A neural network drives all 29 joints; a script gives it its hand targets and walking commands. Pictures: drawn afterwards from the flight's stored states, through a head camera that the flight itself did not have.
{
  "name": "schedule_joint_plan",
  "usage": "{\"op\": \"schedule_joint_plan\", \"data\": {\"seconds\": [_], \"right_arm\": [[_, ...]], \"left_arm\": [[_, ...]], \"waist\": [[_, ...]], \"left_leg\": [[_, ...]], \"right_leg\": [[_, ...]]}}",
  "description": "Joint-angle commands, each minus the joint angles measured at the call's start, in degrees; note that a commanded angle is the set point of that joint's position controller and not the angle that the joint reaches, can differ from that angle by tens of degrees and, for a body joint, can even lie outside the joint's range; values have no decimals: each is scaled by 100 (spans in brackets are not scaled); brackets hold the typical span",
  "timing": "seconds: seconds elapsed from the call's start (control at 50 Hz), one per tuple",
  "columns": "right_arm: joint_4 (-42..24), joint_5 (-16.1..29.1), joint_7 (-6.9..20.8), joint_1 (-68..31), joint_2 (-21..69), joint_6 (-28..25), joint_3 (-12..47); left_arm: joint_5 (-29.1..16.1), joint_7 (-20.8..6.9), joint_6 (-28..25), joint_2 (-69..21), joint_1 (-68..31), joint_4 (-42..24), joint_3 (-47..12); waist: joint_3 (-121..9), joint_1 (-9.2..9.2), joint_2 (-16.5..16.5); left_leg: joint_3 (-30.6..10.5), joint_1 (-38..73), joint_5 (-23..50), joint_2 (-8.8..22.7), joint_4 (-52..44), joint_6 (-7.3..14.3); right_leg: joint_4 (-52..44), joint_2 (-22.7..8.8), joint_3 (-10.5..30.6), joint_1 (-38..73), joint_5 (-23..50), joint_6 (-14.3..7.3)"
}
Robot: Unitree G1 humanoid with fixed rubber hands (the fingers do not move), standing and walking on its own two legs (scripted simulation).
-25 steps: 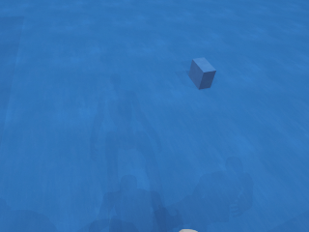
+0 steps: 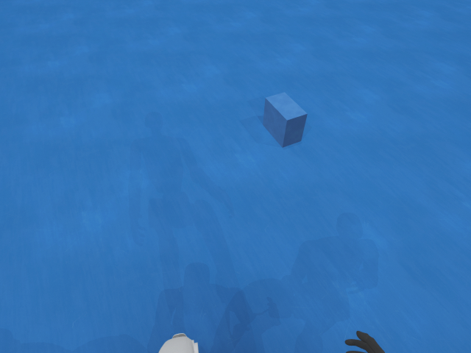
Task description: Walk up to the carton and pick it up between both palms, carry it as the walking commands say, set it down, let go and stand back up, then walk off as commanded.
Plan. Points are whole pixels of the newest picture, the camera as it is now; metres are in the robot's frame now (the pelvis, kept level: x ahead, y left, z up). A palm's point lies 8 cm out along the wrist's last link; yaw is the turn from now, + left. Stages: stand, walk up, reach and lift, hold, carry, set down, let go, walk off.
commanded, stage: walk up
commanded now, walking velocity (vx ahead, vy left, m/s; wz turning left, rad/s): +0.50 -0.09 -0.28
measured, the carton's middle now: (283, 119) +1.52 -0.30 -0.67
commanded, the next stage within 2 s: none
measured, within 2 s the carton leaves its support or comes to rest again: neither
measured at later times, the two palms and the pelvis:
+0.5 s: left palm (157, 245) +0.37 +0.19 -0.13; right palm out of the picture +0.13 -0.26 -0.15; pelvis +0.24 -0.04 -0.01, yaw -5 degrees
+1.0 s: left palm (179, 248) +0.36 +0.14 -0.13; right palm (336, 154) +0.66 -0.29 -0.13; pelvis +0.50 -0.07 -0.01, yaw -6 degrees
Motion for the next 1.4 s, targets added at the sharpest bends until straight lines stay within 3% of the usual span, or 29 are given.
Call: {"op": "schedule_joint_plan", "data": {"seconds": [0.0, 0.06, 0.08, 0.1, 0.12, 0.14, 0.16, 0.2, 0.26, 0.46, 0.48, 0.5, 0.52, 0.54, 0.6, 0.64, 0.68, 0.8, 0.92, 0.98, 1.0, 1.02, 1.04, 1.06, 1.08, 1.14, 1.18, 1.3, 1.38], "right_arm": [[-222, 65, -29, 93, -411, -33, -139], [237, 42, -123, 930, -598, -134, -265], [403, 28, -187, 1528, -938, -169, -404], [390, -60, -244, 2255, -1436, -224, -544], [378, -63, -272, 2253, -1761, -180, -605], [319, -24, -364, 2168, -1860, -97, -705], [317, 9, -411, 1772, -1635, -79, -686], [236, 16, -348, 994, -896, -161, -454], [295, 33, -291, 734, -675, -243, -356], [587, -16, -201, 806, -1187, -81, -497], [566, -26, -117, 754, -875, -100, -324], [416, -47, -52, 758, -542, -117, -172], [15, 27, -54, 453, -302, -122, -19], [-74, 0, -58, 326, -360, -124, -44], [294, 9, -49, 715, -285, -236, -97], [335, -43, -17, 713, -197, -115, -128], [303, -52, -36, 550, -230, 20, -170], [-141, -16, 72, -535, -116, 120, -130], [-345, 8, 109, -1537, -40, 29, -7], [-93, 27, 51, -893, -169, -49, -62], [278, -4, -4, 182, -408, -149, -177], [589, -74, -107, 1371, -1000, -216, -408], [748, -153, -192, 2155, -1637, -236, -576], [801, -112, -230, 2169, -1707, -222, -586], [667, -34, -236, 1611, -1305, -213, -489], [488, 9, -248, 598, -483, -321, -212], [491, 38, -256, 339, -521, -352, -220], [747, -30, -160, 584, -634, -332, -278], [727, -22, -117, 627, -763, -238, -267]], "left_arm": [[-18, -80, -65, 1076, -203, -330, 182], [-84, -87, -15, 980, 110, -227, 96], [-84, -86, -41, 840, 152, -275, 30], [-101, -114, -75, 593, 112, -462, 1], [-27, -148, 10, 581, 9, -556, 99], [2, -237, 112, 906, -210, -648, 271], [39, -271, 180, 858, -298, -469, 249], [15, -306, 201, 505, 65, -267, 130], [41, -377, 314, 469, -75, -198, 136], [-87, -428, 221, 679, -610, -346, 13], [-72, -322, 119, 828, 83, -80, 100], [-14, -216, 31, 1339, 912, 160, 307], [22, -95, -4, 1998, 1627, 246, 453], [7, -11, 11, 2003, 1411, 161, 415], [-36, 28, -135, 1144, 234, -83, 249], [-84, 50, -162, 896, 175, -94, 181], [-65, 49, -267, 965, 338, -27, 182], [-80, 114, -290, 834, 871, 168, 146], [-52, 184, -211, 933, 1512, 350, 120], [-148, 185, -209, 1059, 1209, 369, 91], [-216, 192, -176, 1038, 1111, 400, 76], [-300, 179, -208, 933, 1100, 350, 34], [-321, 128, -214, 626, 1172, 178, -17], [-246, 126, -197, 641, 863, 158, 85], [-207, 126, -198, 721, 627, 177, 122], [-40, 39, -111, 274, 481, 206, 18], [37, -32, 20, 315, 408, 157, 39], [-34, -227, 169, 302, -445, -320, -38], [-65, -222, 81, 595, -497, -308, 63]], "waist": [[218, -252, -1153], [-100, -577, -312], [-353, -827, 667], [-763, -1023, 2338], [-559, -771, 2010], [-464, -650, 835], [-65, -488, 468], [191, -234, 1139], [426, -58, 1093], [186, 77, 973], [-162, 307, 642], [-527, 664, -1069], [-629, 870, -2547], [-494, 695, -2081], [48, 96, -911], [164, 46, -1020], [314, 85, -463], [285, 303, -1024], [605, 425, -982], [93, 29, -1052], [-593, -356, -947], [-1422, -809, -211], [-1881, -899, 1348], [-1861, -763, 742], [-1594, -720, 431], [-612, -283, 615], [-55, -113, 809], [228, -39, 935], [271, 163, 173]], "left_leg": [[332, 1147, 377, -161, -661, -37], [559, 2673, 369, -315, -1218, 23], [-239, 3506, -418, 168, -1702, 294], [-2192, 4002, -2116, 1589, -2987, 602], [-3695, 3397, -3480, 2382, -4057, 821], [-4002, 3285, -3577, 2561, -4081, 991], [-3236, 2935, -2909, 2408, -3806, 967], [-1641, 2077, -1717, 1611, -3637, 782], [-755, 1547, -977, 1334, -3723, 733], [-88, 1289, -1645, 1012, -3340, 712], [366, 926, -1540, 502, -2311, 481], [806, -32, -1462, -96, -279, 280], [352, -1057, -2102, -472, 1551, 258], [-198, -1313, -1890, -335, 2213, 390], [-521, -1061, -501, 64, 2305, 387], [-364, -772, -232, 97, 2010, 259], [-347, -1008, 76, 115, 1782, 196], [-118, -1088, 835, -121, 444, 134], [354, -649, 653, -336, -791, 257], [731, 729, 304, -817, -1365, 494], [820, 2386, 341, -901, -1557, 740], [-244, 4266, 492, -32, -1461, 1044], [-2897, 5550, 1039, 1751, -2248, 1416], [-3563, 5121, 1199, 2208, -2762, 1528], [-2981, 4676, 814, 1890, -2843, 1586], [-1652, 2526, 328, 1288, -3143, 1360], [-1511, 1584, -254, 1458, -3490, 1284], [-404, 941, -562, 760, -3804, 956], [-170, 806, -947, 539, -3223, 769]], "right_leg": [[-1524, -989, 811, -1230, -312, -638], [-334, -711, 732, -1577, -127, -470], [956, -389, 600, -2173, -187, -322], [2835, 80, 208, -2897, -1147, -43], [4153, 77, 399, -3148, -1416, 34], [4773, -203, 849, -3366, -1056, 70], [4878, -534, 949, -3588, -493, 125], [4644, -751, 822, -3014, 143, 164], [4092, -816, 621, -2522, 440, 318], [319, -403, -347, -214, 383, 352], [147, -374, -262, 761, 457, 136], [-499, -1286, 979, 1661, -655, -161], [-1686, -2493, 3345, 1776, -2091, -521], [-2055, -2741, 3883, 1506, -2664, -890], [-1572, -1978, 2114, 655, -633, -637], [-1740, -1827, 1754, 198, -120, -592], [-1638, -2134, 1791, 374, 972, -576], [-1714, -1779, 1059, 738, 1586, -498], [-1515, -1823, 757, 1003, 2917, -525], [-488, -1533, 178, 947, 4784, -359], [857, -1146, -226, 404, 4856, -237], [2456, -855, -318, -1019, 3614, 11], [4069, -9, -16, -2810, -741, 224], [5069, -126, 642, -3080, -1410, 167], [5185, -552, 864, -3157, -948, 68], [4834, -899, 738, -2629, -248, 111], [4266, -1131, 815, -2372, -171, 261], [1563, -671, -25, -1042, 446, 388], [694, -512, -286, -78, 789, 250]]}}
